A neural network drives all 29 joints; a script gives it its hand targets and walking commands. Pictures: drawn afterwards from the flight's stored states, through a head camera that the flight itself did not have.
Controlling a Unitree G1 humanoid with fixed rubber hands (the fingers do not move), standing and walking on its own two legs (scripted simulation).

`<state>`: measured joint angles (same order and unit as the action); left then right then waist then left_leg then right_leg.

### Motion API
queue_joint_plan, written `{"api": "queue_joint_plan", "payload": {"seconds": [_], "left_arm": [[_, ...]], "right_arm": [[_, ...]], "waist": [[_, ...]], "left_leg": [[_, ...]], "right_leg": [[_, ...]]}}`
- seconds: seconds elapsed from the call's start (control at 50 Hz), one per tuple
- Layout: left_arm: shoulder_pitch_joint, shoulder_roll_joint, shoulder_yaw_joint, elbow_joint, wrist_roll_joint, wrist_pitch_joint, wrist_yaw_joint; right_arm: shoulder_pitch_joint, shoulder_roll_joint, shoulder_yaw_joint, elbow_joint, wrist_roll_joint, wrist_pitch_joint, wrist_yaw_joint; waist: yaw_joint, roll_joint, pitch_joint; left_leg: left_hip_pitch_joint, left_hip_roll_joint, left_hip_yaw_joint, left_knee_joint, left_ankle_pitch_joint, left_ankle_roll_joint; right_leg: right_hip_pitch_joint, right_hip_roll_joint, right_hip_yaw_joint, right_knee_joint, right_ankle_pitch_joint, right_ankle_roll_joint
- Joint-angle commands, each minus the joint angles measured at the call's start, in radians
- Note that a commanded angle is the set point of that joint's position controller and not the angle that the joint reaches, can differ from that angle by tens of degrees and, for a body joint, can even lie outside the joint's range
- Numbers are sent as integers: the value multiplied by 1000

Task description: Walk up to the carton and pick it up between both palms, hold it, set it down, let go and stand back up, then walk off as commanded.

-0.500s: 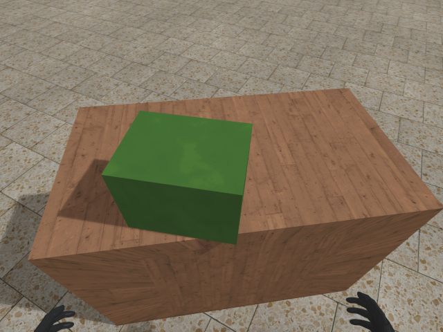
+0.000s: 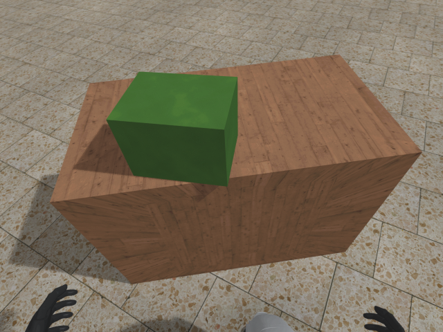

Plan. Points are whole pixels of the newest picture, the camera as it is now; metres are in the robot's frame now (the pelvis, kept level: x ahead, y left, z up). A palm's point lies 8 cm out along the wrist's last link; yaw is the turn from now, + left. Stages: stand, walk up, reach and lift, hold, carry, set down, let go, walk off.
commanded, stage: walk off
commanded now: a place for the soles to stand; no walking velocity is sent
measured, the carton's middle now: (183, 128) +0.58 +0.06 +0.02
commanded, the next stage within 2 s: stand in 0.64 s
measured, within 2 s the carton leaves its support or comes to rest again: neither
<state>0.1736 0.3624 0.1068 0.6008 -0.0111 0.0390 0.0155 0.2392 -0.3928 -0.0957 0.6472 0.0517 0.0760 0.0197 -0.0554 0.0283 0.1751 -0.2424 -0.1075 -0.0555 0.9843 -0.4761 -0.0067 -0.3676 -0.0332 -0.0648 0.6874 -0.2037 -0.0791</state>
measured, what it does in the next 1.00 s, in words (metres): walks backwards: left foot, then right foot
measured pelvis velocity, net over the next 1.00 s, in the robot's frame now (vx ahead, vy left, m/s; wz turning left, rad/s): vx -0.24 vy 0.04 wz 0.03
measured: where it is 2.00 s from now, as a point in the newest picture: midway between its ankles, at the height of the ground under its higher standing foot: outside the picture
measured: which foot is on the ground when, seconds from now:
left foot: up 0.00-0.08, down 0.10-0.42, up 0.44-0.74, down 0.76-1.00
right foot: down 0.00-0.08, up 0.10-0.40, down 0.42-0.78, up 0.80-0.98, down 1.00-1.00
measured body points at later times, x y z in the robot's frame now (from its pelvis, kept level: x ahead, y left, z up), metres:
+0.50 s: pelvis -0.17 +0.01 +0.00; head -0.11 -0.02 +0.44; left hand -0.02 +0.32 -0.07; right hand -0.03 -0.31 -0.10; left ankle -0.11 +0.13 -0.67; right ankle -0.12 -0.08 -0.72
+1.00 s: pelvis -0.24 +0.04 +0.01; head -0.21 +0.03 +0.46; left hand -0.10 +0.35 -0.07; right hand -0.19 -0.28 -0.10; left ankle -0.28 +0.15 -0.72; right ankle -0.20 -0.08 -0.71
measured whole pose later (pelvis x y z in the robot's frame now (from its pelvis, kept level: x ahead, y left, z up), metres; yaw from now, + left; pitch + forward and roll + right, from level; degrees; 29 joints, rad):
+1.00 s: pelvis -0.24 +0.04 +0.01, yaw +1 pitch -2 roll -1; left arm 0.25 0.38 0.11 0.65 -0.01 -0.01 0.02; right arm 0.36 -0.40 -0.06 0.75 0.05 -0.02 0.00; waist -0.05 0.02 0.09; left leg -0.21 -0.05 -0.09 0.65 -0.41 0.03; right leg -0.33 0.04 0.05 0.65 -0.36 -0.06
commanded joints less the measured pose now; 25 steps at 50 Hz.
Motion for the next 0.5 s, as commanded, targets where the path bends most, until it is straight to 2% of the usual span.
{"api": "queue_joint_plan", "payload": {"seconds": [0.0,0.02,0.04,0.06,0.08,0.1,0.12,0.14,0.16,0.18,0.2,0.22,0.24,0.28,0.3,0.32,0.34,0.36,0.38,0.4,0.42,0.44,0.46,0.48], "left_arm": [[-53,294,82,-69,62,9,13],[-58,293,85,-80,60,13,14],[-69,276,82,-74,57,14,13],[-63,245,73,-82,46,15,12],[-34,212,68,-71,38,14,10],[-60,209,67,-79,49,11,20],[-64,224,70,-62,38,14,31],[-11,222,66,-43,22,15,30],[33,232,74,-28,14,11,26],[51,226,70,-18,13,4,24],[68,227,63,-14,10,1,19],[78,215,54,-7,5,-10,21],[53,209,49,-13,-1,-15,20],[76,207,46,-7,2,-21,23],[75,206,46,-17,3,-24,24],[84,209,46,-3,6,-28,25],[124,197,41,10,5,-33,26],[158,188,39,18,14,-42,22],[195,214,45,34,16,-44,24],[199,242,52,35,31,-55,24],[170,348,72,9,52,-61,21],[111,362,77,-18,50,-50,19],[43,324,70,-63,46,-47,25],[42,303,66,-53,51,-54,29]], "right_arm": [[189,-199,-42,22,-89,-6,13],[211,-203,-43,12,-87,-12,17],[228,-203,-47,27,-96,-11,13],[231,-225,-56,19,-108,-16,8],[208,-255,-54,-6,-120,-25,-5],[58,-313,-45,-60,-113,-34,-17],[-23,-305,-34,-86,-103,-41,-27],[-66,-285,-27,-97,-102,-47,-38],[-85,-271,-26,-125,-103,-55,-45],[-74,-229,-16,-124,-104,-57,-45],[-41,-227,-22,-130,-104,-58,-46],[-5,-212,-25,-119,-110,-57,-44],[43,-210,-33,-124,-114,-60,-40],[54,-224,-45,-129,-113,-47,-37],[44,-217,-42,-137,-114,-51,-39],[54,-218,-47,-127,-115,-44,-36],[16,-211,-44,-139,-116,-38,-30],[23,-213,-47,-135,-113,-38,-31],[13,-205,-44,-129,-106,-35,-24],[42,-175,-33,-111,-103,-31,-23],[25,-154,-29,-114,-86,-28,-23],[-3,-194,-36,-107,-97,-20,-38],[0,-210,-38,-104,-95,-22,-41],[-1,-189,-37,-108,-96,-24,-40]], "waist": [[26,-208,-56],[23,-209,-62],[9,-175,-26],[7,-38,-19],[-14,178,-30],[2,206,49],[36,72,55],[86,25,75],[95,43,41],[91,54,-6],[68,88,-48],[49,108,-119],[24,123,-152],[17,152,-230],[26,129,-236],[12,179,-253],[36,220,-247],[55,147,-279],[65,174,-288],[61,96,-271],[81,-223,-259],[85,-128,-215],[71,-72,-173],[60,-47,-117]], "left_leg": [[38,53,26,-203,-60,50],[84,42,32,-205,-33,64],[83,54,18,-276,-20,78],[0,109,-119,-390,-102,121],[-126,259,-358,-573,-212,220],[-317,439,-653,-717,-27,305],[-377,395,-597,-694,132,277],[-395,348,-493,-642,202,240],[-329,323,-431,-604,200,231],[-213,295,-365,-553,349,231],[-55,293,-349,-509,450,235],[92,307,-361,-454,571,232],[158,311,-355,-443,641,229],[189,340,-348,-430,729,261],[194,344,-351,-420,783,268],[176,322,-310,-397,821,257],[129,325,-284,-391,807,257],[123,298,-283,-361,738,211],[28,251,-243,-331,583,162],[-70,195,-210,-286,400,108],[-268,-5,-57,-53,52,43],[-181,-24,-126,178,-140,29],[-180,-39,-177,299,-97,28],[-230,-30,-187,341,-76,25]], "right_leg": [[-174,-240,319,-405,-453,-79],[-232,-204,276,-390,-519,-50],[-256,-186,270,-340,-529,-26],[-247,-110,221,-179,-527,5],[-210,61,88,253,-490,45],[-199,176,150,537,-426,81],[-143,191,285,651,-363,68],[-122,190,303,689,-302,54],[-93,209,297,723,-288,55],[-109,200,281,706,-290,70],[-147,182,266,618,-315,84],[-178,159,263,495,-345,77],[-203,142,246,424,-352,67],[-137,109,202,294,-369,66],[-137,90,181,250,-371,57],[-79,84,157,186,-377,57],[-28,73,141,80,-340,46],[46,67,134,-132,-226,36],[145,57,141,-218,-135,20],[208,-14,286,-288,-131,0],[188,-293,649,-326,-25,-126],[6,-354,685,-334,22,-190],[-40,-296,638,-294,74,-198],[-45,-266,586,-265,53,-177]]}}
